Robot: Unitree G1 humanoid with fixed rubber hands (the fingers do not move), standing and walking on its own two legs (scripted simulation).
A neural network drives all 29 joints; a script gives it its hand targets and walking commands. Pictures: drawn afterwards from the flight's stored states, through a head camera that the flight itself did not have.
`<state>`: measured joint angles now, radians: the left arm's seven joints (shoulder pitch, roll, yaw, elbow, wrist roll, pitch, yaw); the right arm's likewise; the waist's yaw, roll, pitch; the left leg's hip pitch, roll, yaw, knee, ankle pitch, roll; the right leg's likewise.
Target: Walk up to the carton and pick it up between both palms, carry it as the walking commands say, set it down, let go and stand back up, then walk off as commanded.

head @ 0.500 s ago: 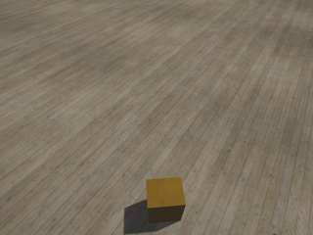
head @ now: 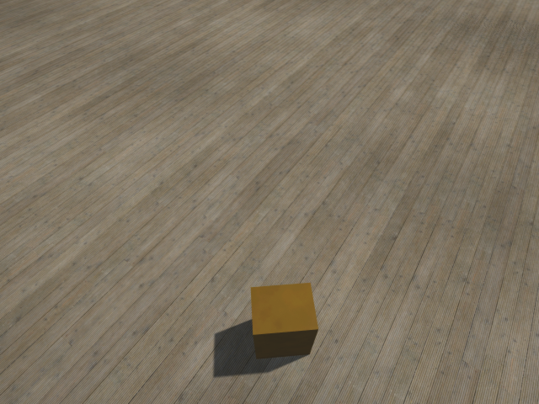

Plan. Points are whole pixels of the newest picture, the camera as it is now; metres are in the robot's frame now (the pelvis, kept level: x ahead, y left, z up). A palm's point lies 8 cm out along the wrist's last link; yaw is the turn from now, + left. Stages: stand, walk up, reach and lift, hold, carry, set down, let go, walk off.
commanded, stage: walk off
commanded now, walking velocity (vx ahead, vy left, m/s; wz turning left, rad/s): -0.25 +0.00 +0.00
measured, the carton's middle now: (281, 322) +0.44 -0.02 -0.63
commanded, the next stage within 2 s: stand in 0.02 s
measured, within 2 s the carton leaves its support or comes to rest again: rests again in 1.92 s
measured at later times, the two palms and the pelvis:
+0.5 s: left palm out of the picture -0.02 +0.22 -0.14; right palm out of the picture -0.05 -0.31 -0.13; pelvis -0.07 -0.04 +0.00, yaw +3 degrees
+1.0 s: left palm out of the picture -0.11 +0.21 -0.14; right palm out of the picture -0.09 -0.25 -0.14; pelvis -0.08 -0.02 +0.00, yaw +2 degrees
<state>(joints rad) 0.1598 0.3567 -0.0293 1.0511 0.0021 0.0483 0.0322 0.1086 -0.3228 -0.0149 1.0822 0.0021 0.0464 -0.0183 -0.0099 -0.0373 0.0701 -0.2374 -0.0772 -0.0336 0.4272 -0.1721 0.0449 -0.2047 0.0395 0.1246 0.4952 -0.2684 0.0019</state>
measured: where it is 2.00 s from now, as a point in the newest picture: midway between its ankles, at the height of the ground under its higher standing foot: (293, 387)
